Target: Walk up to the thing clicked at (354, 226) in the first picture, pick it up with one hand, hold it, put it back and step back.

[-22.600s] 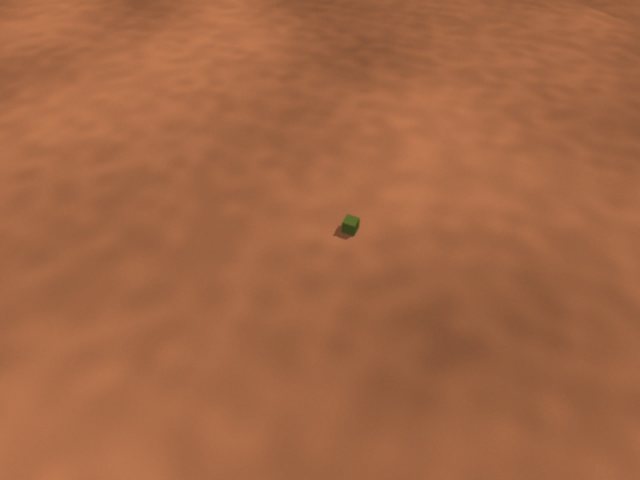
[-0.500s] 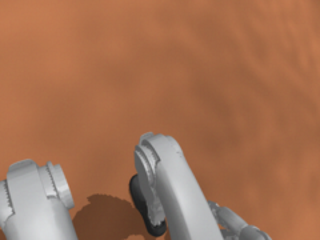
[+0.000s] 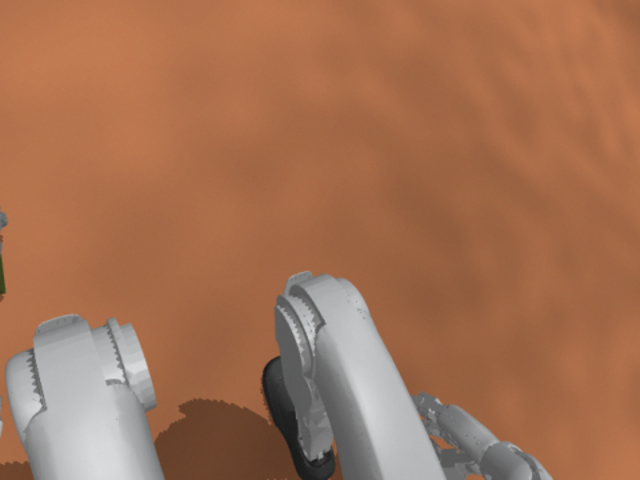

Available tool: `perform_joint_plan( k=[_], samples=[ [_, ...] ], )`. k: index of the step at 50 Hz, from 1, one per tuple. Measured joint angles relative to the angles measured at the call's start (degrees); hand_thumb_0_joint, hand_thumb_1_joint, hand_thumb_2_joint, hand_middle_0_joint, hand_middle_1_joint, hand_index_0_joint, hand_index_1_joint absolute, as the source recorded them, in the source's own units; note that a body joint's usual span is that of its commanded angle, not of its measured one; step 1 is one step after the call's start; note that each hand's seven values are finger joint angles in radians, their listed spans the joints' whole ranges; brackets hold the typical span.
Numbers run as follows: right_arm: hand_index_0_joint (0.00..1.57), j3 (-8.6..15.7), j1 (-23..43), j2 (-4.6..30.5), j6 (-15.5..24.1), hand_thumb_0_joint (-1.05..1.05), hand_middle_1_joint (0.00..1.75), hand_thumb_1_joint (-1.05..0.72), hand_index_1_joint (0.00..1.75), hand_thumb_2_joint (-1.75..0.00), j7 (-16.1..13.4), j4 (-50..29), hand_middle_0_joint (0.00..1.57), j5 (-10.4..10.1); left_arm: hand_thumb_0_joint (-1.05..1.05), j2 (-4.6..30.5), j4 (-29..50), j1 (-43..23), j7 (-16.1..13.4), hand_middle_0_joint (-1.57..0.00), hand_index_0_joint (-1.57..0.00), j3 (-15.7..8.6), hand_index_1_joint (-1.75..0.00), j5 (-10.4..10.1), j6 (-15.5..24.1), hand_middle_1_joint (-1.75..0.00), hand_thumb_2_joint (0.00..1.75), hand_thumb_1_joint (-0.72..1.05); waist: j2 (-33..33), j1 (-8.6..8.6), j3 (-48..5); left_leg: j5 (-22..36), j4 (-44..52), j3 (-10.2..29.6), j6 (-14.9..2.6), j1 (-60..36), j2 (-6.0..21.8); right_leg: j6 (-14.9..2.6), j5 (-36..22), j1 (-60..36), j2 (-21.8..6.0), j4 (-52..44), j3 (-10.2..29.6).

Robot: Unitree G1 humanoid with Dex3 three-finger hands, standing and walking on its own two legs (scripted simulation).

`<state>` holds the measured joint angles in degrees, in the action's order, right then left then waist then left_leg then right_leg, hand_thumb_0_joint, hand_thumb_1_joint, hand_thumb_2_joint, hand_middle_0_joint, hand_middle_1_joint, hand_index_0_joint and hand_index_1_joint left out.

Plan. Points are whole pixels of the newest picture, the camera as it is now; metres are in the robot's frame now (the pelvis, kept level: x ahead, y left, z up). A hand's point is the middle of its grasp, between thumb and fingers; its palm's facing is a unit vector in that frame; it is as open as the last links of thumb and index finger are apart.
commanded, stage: close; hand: left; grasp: from above
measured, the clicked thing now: out of the picture +0.40 +0.32 -0.27
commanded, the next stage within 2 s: settle in 0.80 s
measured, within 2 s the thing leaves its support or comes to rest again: leaves its support in 1.26 s
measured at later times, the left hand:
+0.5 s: hand out of the picture +0.38 +0.31 -0.24, palm faces -0.43 -0.11 -0.90, open 9.3 cm
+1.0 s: hand out of the picture +0.39 +0.31 -0.24, palm faces -0.44 -0.10 -0.89, open 9.2 cm
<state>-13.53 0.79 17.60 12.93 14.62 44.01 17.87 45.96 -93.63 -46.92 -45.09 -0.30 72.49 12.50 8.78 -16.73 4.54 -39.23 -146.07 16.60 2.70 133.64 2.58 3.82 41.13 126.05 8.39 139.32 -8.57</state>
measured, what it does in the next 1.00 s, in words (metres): stands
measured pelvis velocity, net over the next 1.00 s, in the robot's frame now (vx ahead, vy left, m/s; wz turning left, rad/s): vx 0.00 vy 0.00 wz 0.00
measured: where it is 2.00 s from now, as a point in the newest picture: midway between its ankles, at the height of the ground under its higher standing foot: (225, 471)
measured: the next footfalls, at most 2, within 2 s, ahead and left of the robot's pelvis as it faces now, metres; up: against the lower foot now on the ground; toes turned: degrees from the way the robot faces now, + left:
none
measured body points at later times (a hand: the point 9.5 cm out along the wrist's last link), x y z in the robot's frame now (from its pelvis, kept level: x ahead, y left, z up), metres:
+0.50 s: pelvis +0.00 +0.00 +0.00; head +0.23 +0.14 +0.36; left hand +0.40 +0.31 -0.19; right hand +0.10 -0.24 -0.08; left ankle +0.07 +0.14 -0.26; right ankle +0.10 -0.12 -0.26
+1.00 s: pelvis +0.00 +0.00 +0.00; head +0.23 +0.13 +0.36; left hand +0.41 +0.31 -0.19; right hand +0.10 -0.24 -0.07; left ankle +0.07 +0.14 -0.26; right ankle +0.10 -0.12 -0.26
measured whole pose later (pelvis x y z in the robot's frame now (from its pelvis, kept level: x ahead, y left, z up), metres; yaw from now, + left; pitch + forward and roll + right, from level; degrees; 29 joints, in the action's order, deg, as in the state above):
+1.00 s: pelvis +0.00 +0.00 +0.00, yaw +0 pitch +24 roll -12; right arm -15.2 -0.6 17.4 13.5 14.3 42.2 18.1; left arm 48.2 -94.4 -48.5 -39.9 -1.4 72.4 14.9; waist 8.4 -17.5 6.5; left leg -38.8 -146.6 16.7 2.2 133.6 2.4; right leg 4.0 40.8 125.5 8.3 139.4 -8.8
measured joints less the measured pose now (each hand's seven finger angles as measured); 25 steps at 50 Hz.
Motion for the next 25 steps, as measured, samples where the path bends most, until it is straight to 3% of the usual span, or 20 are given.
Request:
perform_joint_plan(
  k=[5, 8, 14, 18, 25],
  samples=[
    [0.2, 0.4, -0.4, 0.4, 0.4, 0.0, 0.3, -0.89, 0.29, -0.89, 0.0, -1.2, 0.2, -0.4, 0.0, 1.8, -1.5, -2.3, 4.6, -0.45, -0.46, -2.0, -0.64, -2.0, -0.9, -0.65, 0.7, -0.01, -0.1, -0.68, 0.9, 0.1, -0.2, -0.2, -0.39, 0.7, -0.2, 0.09, 0.3, 0.3, -0.1, 0.2, 0.2],
    [0.19, -0.1, -0.9, 0.3, 0.1, 0.0, 0.3, -0.9, 0.29, -0.89, -0.1, -1.4, 0.2, -0.3, 0.0, 2.6, -1.5, -2.7, 7.6, -0.48, -0.49, -1.7, -0.64, -2.9, 0.0, -0.65, 0.7, 0.02, -0.2, -0.78, 1.9, -0.2, -0.6, -0.1, -0.42, 0.6, -0.3, 0.05, 0.6, 0.0, -0.2, 0.4, 0.0],
    [0.2, -2.2, -1.7, -0.4, -1.3, 0.0, 0.3, -0.9, 0.29, -0.89, -0.2, -1.4, 0.2, 0.1, 0.0, 3.5, 0.8, -1.2, 9.8, -0.52, -0.56, -0.9, -0.63, -2.6, 3.9, -0.64, 0.67, 0.08, -0.4, -0.07, 2.9, -0.8, -1.1, 0.6, -0.11, -0.5, -0.6, 0.2, 1.1, -1.3, -0.3, 0.6, -0.4],
    [0.2, -3.1, -1.6, -1.1, -1.6, 0.0, 0.3, -0.9, 0.29, -0.89, -0.3, -1.6, 0.2, 0.3, 0.0, 4.0, 1.4, -0.1, 9.1, -0.54, -0.59, -0.8, -0.61, -1.3, 6.1, -0.63, 0.63, 0.11, -0.3, 0.0, 3.0, -0.6, -1.2, 1.1, 0.15, -0.9, -0.6, 0.2, 0.7, -1.6, -0.2, 0.6, -0.9],
    [0.2, -2.7, -0.9, -1.2, -1.4, 0.0, 0.3, -0.89, 0.29, -0.89, -0.6, -1.0, 0.2, 1.4, 0.0, 3.0, 1.3, 1.2, 4.2, -0.59, -0.65, -0.9, -0.56, 1.1, 6.4, -0.58, 0.56, 0.15, -0.1, 0.09, 2.3, 0.1, -0.9, 1.1, 0.06, -0.9, -0.4, 0.01, -0.1, -1.5, 0.0, 0.2, -0.9]
  ],
)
